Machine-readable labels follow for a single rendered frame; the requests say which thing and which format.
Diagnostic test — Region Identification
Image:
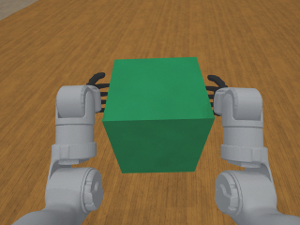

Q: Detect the left robot forearm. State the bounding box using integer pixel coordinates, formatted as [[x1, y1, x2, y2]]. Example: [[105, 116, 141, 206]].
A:
[[45, 84, 102, 204]]

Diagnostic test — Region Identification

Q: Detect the robot left upper arm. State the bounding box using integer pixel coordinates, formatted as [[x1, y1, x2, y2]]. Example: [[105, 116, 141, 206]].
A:
[[12, 167, 104, 225]]

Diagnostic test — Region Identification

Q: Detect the carton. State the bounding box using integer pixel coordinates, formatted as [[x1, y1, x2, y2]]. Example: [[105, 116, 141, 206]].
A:
[[102, 56, 215, 173]]

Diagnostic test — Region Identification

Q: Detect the left robot hand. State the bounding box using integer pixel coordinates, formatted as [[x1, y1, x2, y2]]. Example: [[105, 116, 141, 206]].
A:
[[86, 72, 110, 113]]

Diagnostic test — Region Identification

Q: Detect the right robot hand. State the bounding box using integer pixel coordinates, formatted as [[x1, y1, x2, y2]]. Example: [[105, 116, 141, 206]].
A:
[[205, 75, 228, 116]]

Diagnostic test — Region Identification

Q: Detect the right robot forearm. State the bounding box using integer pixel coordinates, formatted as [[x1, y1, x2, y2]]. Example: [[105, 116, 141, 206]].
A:
[[213, 87, 278, 204]]

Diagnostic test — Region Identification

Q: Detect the robot right upper arm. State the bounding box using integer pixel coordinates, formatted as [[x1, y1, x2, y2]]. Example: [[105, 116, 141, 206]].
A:
[[215, 170, 300, 225]]

